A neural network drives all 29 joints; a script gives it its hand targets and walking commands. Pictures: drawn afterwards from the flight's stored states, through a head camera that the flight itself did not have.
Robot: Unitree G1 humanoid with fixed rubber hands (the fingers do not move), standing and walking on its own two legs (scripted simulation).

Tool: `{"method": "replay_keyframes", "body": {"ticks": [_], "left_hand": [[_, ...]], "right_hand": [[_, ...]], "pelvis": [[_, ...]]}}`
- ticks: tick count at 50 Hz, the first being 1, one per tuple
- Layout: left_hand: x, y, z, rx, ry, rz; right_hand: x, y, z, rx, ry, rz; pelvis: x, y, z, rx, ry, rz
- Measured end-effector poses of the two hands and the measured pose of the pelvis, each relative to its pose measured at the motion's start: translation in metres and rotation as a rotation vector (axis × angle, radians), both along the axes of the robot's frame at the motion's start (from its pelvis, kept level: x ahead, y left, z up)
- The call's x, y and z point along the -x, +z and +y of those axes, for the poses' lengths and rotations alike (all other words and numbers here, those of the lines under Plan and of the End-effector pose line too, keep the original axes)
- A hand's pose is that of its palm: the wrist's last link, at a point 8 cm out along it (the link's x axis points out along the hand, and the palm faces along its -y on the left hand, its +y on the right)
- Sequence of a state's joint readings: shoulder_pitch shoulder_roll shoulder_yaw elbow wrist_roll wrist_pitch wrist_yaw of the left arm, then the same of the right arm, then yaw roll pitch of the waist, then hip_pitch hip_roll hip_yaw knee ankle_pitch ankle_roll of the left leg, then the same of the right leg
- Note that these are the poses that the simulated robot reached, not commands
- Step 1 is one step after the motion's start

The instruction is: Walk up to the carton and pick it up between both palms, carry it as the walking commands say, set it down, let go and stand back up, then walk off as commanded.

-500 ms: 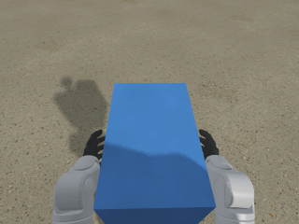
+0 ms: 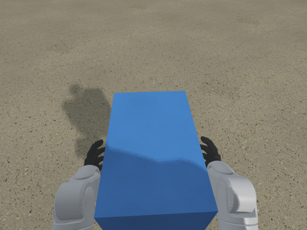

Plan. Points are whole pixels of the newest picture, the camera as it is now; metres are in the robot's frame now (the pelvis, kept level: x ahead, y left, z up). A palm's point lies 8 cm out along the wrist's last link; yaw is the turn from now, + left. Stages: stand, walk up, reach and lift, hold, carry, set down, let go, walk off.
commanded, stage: carry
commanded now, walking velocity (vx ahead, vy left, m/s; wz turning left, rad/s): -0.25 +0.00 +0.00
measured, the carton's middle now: (152, 170) +0.29 +0.00 +0.03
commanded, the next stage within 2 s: none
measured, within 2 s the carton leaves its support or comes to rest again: neither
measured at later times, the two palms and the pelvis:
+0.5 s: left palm out of the picture +0.02 +0.17 +0.11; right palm out of the picture +0.05 -0.10 +0.12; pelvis -0.22 +0.01 -0.01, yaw +1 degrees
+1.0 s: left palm out of the picture -0.16 +0.15 +0.08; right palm out of the picture -0.17 -0.12 +0.10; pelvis -0.41 +0.03 +0.00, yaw -2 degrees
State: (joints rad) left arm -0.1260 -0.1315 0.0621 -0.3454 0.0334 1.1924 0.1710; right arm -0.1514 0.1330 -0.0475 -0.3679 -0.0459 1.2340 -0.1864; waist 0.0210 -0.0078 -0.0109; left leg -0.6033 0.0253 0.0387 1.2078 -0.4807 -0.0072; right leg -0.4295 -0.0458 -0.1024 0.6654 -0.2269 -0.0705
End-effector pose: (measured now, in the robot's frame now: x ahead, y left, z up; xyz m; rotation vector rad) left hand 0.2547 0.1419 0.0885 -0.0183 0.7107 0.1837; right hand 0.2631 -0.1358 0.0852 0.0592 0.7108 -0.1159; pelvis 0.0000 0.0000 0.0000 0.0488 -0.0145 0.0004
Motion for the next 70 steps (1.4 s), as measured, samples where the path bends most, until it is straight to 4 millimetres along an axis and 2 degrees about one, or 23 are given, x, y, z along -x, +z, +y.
{"method": "replay_keyframes", "body": {"ticks": [5,8,11,15,17,19,24,27,32,36,43,48,52,55,57,60,64,70], "left_hand": [[0.025,0.019,-0.007,0.007,-0.027,-0.107],[0.051,0.017,-0.002,0.019,-0.031,-0.131],[0.091,-0.003,0.009,0.042,-0.015,-0.09],[0.162,-0.03,0.023,0.051,0.004,0.028],[0.191,-0.03,0.03,0.046,0.024,0.044],[0.21,-0.019,0.035,0.051,0.05,0.002],[0.235,0.015,0.034,0.05,0.087,-0.155],[0.25,0.023,0.025,0.012,0.066,-0.151],[0.287,0.014,0.006,-0.016,-0.004,-0.011],[0.313,0.009,-0.003,-0.014,-0.059,-0.001],[0.348,0.007,-0.004,0.066,-0.135,-0.076],[0.391,-0.002,0.006,0.074,-0.126,-0.024],[0.431,-0.002,0.018,0.048,-0.065,0.002],[0.457,0.007,0.024,0.018,-0.008,-0.044],[0.475,0.015,0.029,-0.007,0.02,-0.053],[0.498,0.019,0.03,-0.011,0.04,-0.039],[0.505,-0.001,0.023,-0.014,0.006,0.045],[0.513,-0.017,0.01,0.049,-0.03,-0.005]], "right_hand": [[0.035,0.018,-0.007,-0.023,-0.051,-0.105],[0.062,0.018,-0.002,-0.015,-0.059,-0.13],[0.097,0.007,0.009,0.017,-0.038,-0.089],[0.155,-0.009,0.024,0.065,0.009,0.027],[0.178,-0.011,0.031,0.048,0.037,0.029],[0.192,-0.001,0.036,0.046,0.057,-0.023],[0.213,0.031,0.036,0.046,0.089,-0.18],[0.232,0.03,0.026,0.013,0.068,-0.177],[0.289,0.01,0.006,0.016,0.014,-0.04],[0.328,0.01,-0.003,0.009,-0.047,-0.028],[0.384,0.03,-0.002,0.066,-0.143,-0.102],[0.426,0.022,0.007,0.092,-0.122,-0.049],[0.445,0.017,0.018,0.064,-0.055,-0.024],[0.454,0.018,0.025,0.015,-0.008,-0.07],[0.466,0.018,0.029,-0.015,0.015,-0.078],[0.487,0.017,0.031,0.001,0.048,-0.065],[0.502,-0.001,0.024,0.033,0.033,0.016],[0.521,0.0,0.011,0.059,-0.036,-0.032]], "pelvis": [[0.05,-0.001,0.003,-0.001,0.025,0.047],[0.081,-0.007,0.008,0.001,0.036,0.074],[0.117,-0.012,0.013,-0.02,0.051,0.071],[0.155,-0.009,0.019,-0.032,0.037,0.013],[0.17,-0.008,0.021,0.001,0.043,-0.007],[0.184,-0.008,0.019,0.014,0.038,-0.018],[0.215,-0.012,0.01,0.006,0.03,0.011],[0.234,-0.011,0.006,0.04,0.011,0.009],[0.268,0.001,0.005,0.033,0.031,-0.03],[0.306,0.0,0.009,0.043,0.01,-0.051],[0.366,-0.008,0.025,0.066,-0.089,-0.022],[0.401,-0.004,0.028,0.102,-0.05,-0.008],[0.428,0.0,0.025,0.092,-0.026,0.031],[0.456,-0.004,0.022,0.079,-0.007,0.038],[0.472,0.0,0.021,0.092,-0.004,0.015],[0.485,0.007,0.018,0.062,-0.016,0.017],[0.502,0.009,0.017,0.052,0.001,0.027],[0.542,0.006,0.016,0.027,0.01,0.041]]}}
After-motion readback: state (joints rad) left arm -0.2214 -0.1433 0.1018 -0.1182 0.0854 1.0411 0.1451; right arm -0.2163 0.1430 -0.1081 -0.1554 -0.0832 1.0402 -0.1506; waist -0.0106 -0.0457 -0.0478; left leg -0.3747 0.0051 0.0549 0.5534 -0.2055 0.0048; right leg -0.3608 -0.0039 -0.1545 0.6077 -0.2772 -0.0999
